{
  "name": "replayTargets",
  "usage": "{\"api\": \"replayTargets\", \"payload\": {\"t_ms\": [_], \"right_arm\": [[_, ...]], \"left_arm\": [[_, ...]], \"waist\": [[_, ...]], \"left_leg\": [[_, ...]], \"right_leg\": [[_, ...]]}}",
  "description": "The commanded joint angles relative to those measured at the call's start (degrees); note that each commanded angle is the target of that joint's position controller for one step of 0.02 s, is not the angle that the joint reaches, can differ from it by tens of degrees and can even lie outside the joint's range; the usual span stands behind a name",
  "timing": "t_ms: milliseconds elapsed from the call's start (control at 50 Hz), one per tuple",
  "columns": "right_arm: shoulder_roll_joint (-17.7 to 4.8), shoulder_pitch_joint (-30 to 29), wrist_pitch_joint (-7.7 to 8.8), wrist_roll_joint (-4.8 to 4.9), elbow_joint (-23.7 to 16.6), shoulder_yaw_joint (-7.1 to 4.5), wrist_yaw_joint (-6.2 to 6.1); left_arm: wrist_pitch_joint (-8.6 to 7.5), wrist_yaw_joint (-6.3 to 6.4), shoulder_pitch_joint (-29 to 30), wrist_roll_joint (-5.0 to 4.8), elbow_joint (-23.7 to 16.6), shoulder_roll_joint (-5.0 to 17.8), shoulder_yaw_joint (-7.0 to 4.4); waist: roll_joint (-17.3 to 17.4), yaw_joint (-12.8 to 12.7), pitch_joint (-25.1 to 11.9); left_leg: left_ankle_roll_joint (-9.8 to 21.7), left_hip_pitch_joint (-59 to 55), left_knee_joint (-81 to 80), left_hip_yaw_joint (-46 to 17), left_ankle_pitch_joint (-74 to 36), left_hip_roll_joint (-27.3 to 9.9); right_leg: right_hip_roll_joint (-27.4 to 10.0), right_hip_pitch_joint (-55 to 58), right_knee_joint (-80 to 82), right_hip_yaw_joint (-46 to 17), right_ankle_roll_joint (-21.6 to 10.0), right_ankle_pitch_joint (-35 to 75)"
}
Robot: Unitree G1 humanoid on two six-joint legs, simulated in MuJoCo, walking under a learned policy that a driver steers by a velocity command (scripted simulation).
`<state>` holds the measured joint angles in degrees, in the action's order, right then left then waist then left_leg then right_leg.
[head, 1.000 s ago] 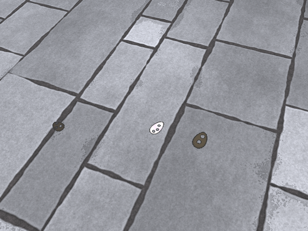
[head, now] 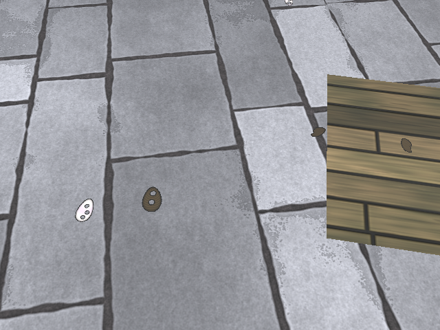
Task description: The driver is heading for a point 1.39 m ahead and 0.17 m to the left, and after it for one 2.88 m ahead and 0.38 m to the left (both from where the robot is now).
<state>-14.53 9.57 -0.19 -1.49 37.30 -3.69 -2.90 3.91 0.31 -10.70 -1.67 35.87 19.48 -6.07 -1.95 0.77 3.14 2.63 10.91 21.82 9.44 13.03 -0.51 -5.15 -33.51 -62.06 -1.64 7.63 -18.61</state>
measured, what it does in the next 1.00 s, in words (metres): walks ahead: right foot, then left foot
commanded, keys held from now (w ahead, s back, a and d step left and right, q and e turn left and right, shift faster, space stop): w+e+shift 0.08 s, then w+shift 0.28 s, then w+q+shift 0.64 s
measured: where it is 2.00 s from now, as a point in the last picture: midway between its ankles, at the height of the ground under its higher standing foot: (170, 94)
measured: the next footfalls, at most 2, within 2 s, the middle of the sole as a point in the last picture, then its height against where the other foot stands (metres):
right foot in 0.28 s outside the picture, level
left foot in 0.74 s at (273, 294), level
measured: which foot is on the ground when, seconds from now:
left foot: down 0.00-0.28, up 0.30-0.72, down 0.74-1.00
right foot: up 0.00-0.26, down 0.28-0.74, up 0.76-1.00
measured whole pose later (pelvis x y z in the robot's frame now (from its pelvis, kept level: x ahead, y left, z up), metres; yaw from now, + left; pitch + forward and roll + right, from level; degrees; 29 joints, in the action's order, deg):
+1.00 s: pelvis +0.61 -0.17 -0.01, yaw +11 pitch +1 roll +0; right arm -18.1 27.2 3.2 0.0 49.4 -3.7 0.9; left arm -3.4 -1.5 -1.1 3.4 33.1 14.8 2.7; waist -0.6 4.8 1.3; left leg 9.6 1.7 19.4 -8.9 17.1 12.0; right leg -8.4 -41.6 -48.7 -6.0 3.4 -5.8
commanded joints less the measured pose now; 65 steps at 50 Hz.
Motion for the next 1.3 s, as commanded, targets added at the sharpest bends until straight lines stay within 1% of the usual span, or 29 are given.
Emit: {"api": "replayTargets", "payload": {"t_ms": [20, 200, 220, 260, 280, 300, 320, 340, 400, 540, 640, 700, 720, 740, 760, 780, 820, 860, 900, 960, 1020, 1080, 1100, 1140, 1160, 1180, 1200, 1240, 1300], "right_arm": [[-12.8, 3.4, 0.65, 0.99, -2.5, -4.09, 0.42], [-14.4, 6.2, 3.68, 3.07, 1.3, -4.71, 3.16], [-11.2, 7.5, 2.69, -1.77, 2.3, -3.27, 4.09], [-10.8, 7.4, 1.87, -0.46, 3.6, -2.42, 4.29], [-9.1, 5.6, 2.16, -0.83, 2.8, -1.39, 4.26], [-2.9, -1.7, 2.65, -1.33, -3.5, 0.42, 4.78], [-7.7, -7.7, 2.69, -2.22, -6.0, -0.58, 4.76], [-8.8, -7.2, 2.85, -0.82, -5.8, -0.84, 5.21], [-9.4, 4.7, 2.82, -0.48, 0.9, -0.54, 6.53], [-6.1, -3.8, 1.65, 0.63, 0.7, 0.80, 7.55], [-4.3, -6.7, 1.47, 0.76, -0.1, 2.68, 8.00], [-10.6, 15.9, 1.08, 1.14, 6.1, 0.33, 6.58], [-13.5, 27.0, 1.25, 0.71, 9.4, -1.35, 5.74], [-16.6, 26.1, 0.31, 1.93, 9.6, -3.40, 4.57], [-21.9, 17.5, -0.03, 0.04, 7.2, -3.97, 4.53], [-18.8, 16.4, 0.26, 0.97, 5.8, -4.13, 4.47], [-12.0, 15.1, 1.24, 0.60, 8.4, -2.51, 3.66], [-11.0, 11.7, 2.88, 0.67, 7.8, -1.56, 3.00], [-11.3, 10.9, 4.22, 1.34, 7.3, -1.40, 3.34], [-11.9, 12.9, 4.84, 1.53, 7.3, -1.87, 3.45], [-13.5, 16.1, 4.77, 2.04, 8.2, -2.72, 3.87], [-15.3, 14.9, 4.69, 1.90, 7.9, -3.41, 3.18], [-16.6, 14.1, 4.75, 1.57, 7.8, -3.70, 3.08], [-17.5, 8.0, 5.58, 0.67, 6.5, -3.79, 3.53], [-7.1, 7.2, 6.21, 0.21, 4.7, -1.15, 3.24], [-3.4, 16.2, 5.74, 3.94, 0.7, 0.70, 3.47], [-9.3, 11.1, 4.35, 1.70, 3.5, 0.33, 2.87], [-10.7, 5.0, 3.06, 0.21, 3.2, -0.35, 4.41], [-5.9, 0.9, 0.97, -0.56, 0.2, 0.95, 6.60]], "left_arm": [[-1.13, -1.15, 6.1, -0.10, -7.2, 3.5, -0.05], [-3.64, -2.84, 8.5, -0.14, -6.8, 0.4, 1.79], [-2.04, -4.80, 8.4, 6.82, -6.4, 1.8, 1.87], [-2.84, -4.99, -1.8, 6.41, -1.9, 0.8, 1.48], [-3.54, -3.95, -16.2, 5.95, 3.2, 4.0, -0.04], [-4.27, -2.50, -23.8, 4.95, 3.7, 13.5, -1.61], [-4.83, -1.56, -18.5, 3.89, 1.1, 14.9, -1.56], [-4.79, -1.14, -15.5, 4.00, 1.6, 11.8, -0.56], [-6.32, -1.07, -8.0, 3.57, 1.7, 5.2, 1.97], [-10.13, -1.15, -11.1, 3.73, 6.6, 2.0, 3.20], [-10.87, 0.69, -14.2, 3.56, 10.1, 5.2, 3.25], [-7.78, 2.44, -9.3, 5.60, 8.9, 10.6, 1.51], [-7.21, 2.19, -6.2, 5.22, 7.9, 11.3, 1.19], [-8.22, 0.84, -2.2, 4.71, 7.1, 6.0, 2.34], [-9.88, -0.64, -8.1, 3.14, 1.0, -0.2, 4.35], [-11.25, -0.47, -2.8, 4.15, 0.3, 3.3, 4.71], [-11.85, -0.61, -0.5, 4.40, -0.7, 3.0, 5.25], [-9.16, -0.60, -1.9, 6.61, -0.1, 2.0, 6.05], [-7.20, -1.03, 0.3, 6.96, -1.1, 1.3, 6.53], [-7.37, -1.95, 12.4, 5.02, -6.3, 0.2, 7.59], [-7.81, -1.99, 16.1, 3.78, -7.5, 0.1, 7.65], [-8.39, -1.27, 13.7, 3.66, -7.3, 2.6, 6.69], [-8.54, -0.64, 8.5, 3.47, -5.8, 5.1, 5.61], [-8.97, 1.30, -14.1, 3.33, -0.3, 10.6, 2.61], [-9.20, 2.47, -25.3, 5.12, 2.0, 13.8, 1.42], [-8.77, 1.78, -16.5, 6.33, 0.7, 18.0, 0.43], [-8.28, 1.33, -8.4, 5.56, -1.3, 10.4, 0.97], [-8.04, 0.72, -5.8, 5.34, 0.4, 3.9, 2.54], [-9.49, 0.14, -11.3, 3.87, 6.4, 1.1, 3.31]], "waist": [[8.6, 3.8, -6.5], [7.4, 2.6, -0.4], [10.0, 3.4, -2.4], [6.4, -2.8, -3.8], [-2.6, -10.5, -9.9], [-22.1, -14.0, -9.9], [-11.5, -13.8, -6.0], [-4.2, -10.6, -2.5], [-5.0, -1.9, -1.0], [-1.7, -1.2, 7.2], [-2.4, -0.3, 2.5], [-6.8, 11.7, -11.0], [-4.4, 17.2, -14.0], [9.5, 15.7, -11.3], [20.7, 3.7, -15.3], [5.3, 7.5, -15.2], [-4.4, 1.0, -1.9], [-3.8, -3.0, 2.1], [-2.3, -3.4, 3.1], [1.7, 0.8, 6.2], [4.2, 4.8, 2.3], [5.2, 3.3, -2.0], [5.2, 0.8, -6.1], [4.3, -12.3, -17.1], [-8.2, -13.8, -23.1], [-26.7, -3.8, -28.7], [-11.7, -4.6, -18.6], [0.0, -4.2, -8.5], [-3.0, -2.5, -2.9]], "left_leg": [[11.0, -13.8, -10.4, -13.2, 1.5, -19.2], [7.8, -10.5, -15.1, -6.1, 15.2, -20.1], [4.6, -9.5, -12.5, -0.2, 16.0, -18.1], [3.2, 3.6, 1.9, 6.1, 2.6, -14.4], [2.4, 13.3, 21.5, 9.0, -4.3, -10.3], [-0.6, 35.5, 43.4, 5.6, 23.6, -3.4], [-1.3, 46.2, 51.4, -6.8, 19.7, -1.3], [-0.7, 48.1, 52.4, -9.8, 11.6, -5.0], [-1.5, 35.7, 45.6, -10.0, 0.7, -7.6], [0.6, 37.0, 34.4, -10.1, -13.1, -1.7], [6.1, 21.6, 20.8, 2.3, -14.1, 3.8], [9.6, 1.6, 20.9, 0.9, -1.9, 8.8], [11.8, -12.0, 15.1, -3.8, 1.1, 8.0], [13.2, -20.9, 10.9, -15.0, 6.6, 2.4], [26.6, -33.2, 1.9, -51.4, 12.1, -11.5], [25.9, -31.0, -6.0, -57.7, 16.8, -13.1], [19.7, -11.5, -10.3, -48.5, 13.6, -10.1], [17.8, 1.3, -10.6, -39.1, 6.7, -4.4], [16.8, 9.2, -12.5, -32.8, 4.7, -0.1], [14.8, 14.3, -14.8, -30.9, -4.0, 2.0], [11.6, 5.8, -11.9, -31.3, -20.8, 1.3], [8.6, -2.4, -4.4, -32.4, -34.1, 0.0], [7.2, -4.4, 2.4, -32.6, -42.2, 0.1], [5.1, 4.1, 28.5, -30.2, -38.9, 2.9], [5.7, 15.1, 48.9, -25.3, 4.9, 6.7], [4.1, 29.6, 60.9, -19.2, 16.6, 9.2], [4.6, 33.6, 62.0, -17.4, 8.1, 3.3], [3.5, 31.7, 56.8, -15.0, 1.9, -0.9], [3.0, 32.7, 54.8, -14.4, 1.2, -4.7]], "right_leg": [[-2.4, -8.1, 3.7, 1.3, -0.5, -0.8], [-0.8, 2.1, 20.2, 4.9, -8.8, -8.0], [3.0, 8.0, 26.2, 9.8, -10.2, -4.8], [8.6, 29.9, 33.0, 12.8, -12.4, 1.0], [7.9, 46.3, 33.5, 7.9, -13.5, -4.4], [-10.6, 53.8, 44.8, -21.3, -17.4, -21.8], [-15.6, 48.2, 51.5, -36.5, -20.8, -19.8], [-15.6, 46.6, 49.2, -29.3, -20.8, -14.3], [-8.1, 35.1, 52.3, -14.4, -16.9, -7.5], [-5.2, 31.2, 59.4, 6.9, -12.7, 22.7], [-5.6, 38.5, 54.2, 14.6, -9.0, 73.4], [-8.0, 42.3, 22.2, 13.8, -8.5, 93.1], [-6.4, 33.1, 2.7, 13.5, -9.5, 82.3], [5.6, 15.4, -21.2, 12.8, -9.4, 25.7], [12.4, -12.0, -38.6, 2.0, -5.9, -7.9], [8.5, -15.5, -35.7, -5.9, -7.9, -3.1], [2.3, -10.8, -20.2, -5.7, -8.4, 0.6], [-0.1, -4.7, -13.8, -4.5, -6.4, -0.8], [-1.5, -1.8, -5.8, -1.4, -4.9, 0.2], [-1.1, 1.9, 13.3, 1.4, -3.3, 14.1], [2.6, 6.1, 24.7, 2.8, -4.3, 24.6], [5.3, 13.6, 32.3, 1.1, -5.8, 21.9], [7.0, 20.3, 32.2, 0.7, -6.4, 17.4], [2.9, 44.7, 29.5, -1.8, -8.1, 6.4], [-12.3, 56.7, 31.1, -17.0, -8.5, -14.1], [-24.7, 60.0, 47.1, -52.9, -14.4, -27.8], [-20.2, 50.5, 49.0, -47.7, -15.1, -36.4], [-15.1, 37.8, 47.3, -26.5, -13.9, -14.1], [-11.7, 31.3, 49.4, -11.1, -11.9, 1.2]]}}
